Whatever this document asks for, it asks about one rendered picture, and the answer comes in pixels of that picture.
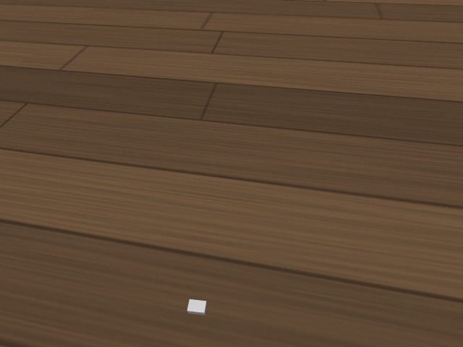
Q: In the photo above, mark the small box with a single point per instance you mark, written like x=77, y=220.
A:
x=197, y=307

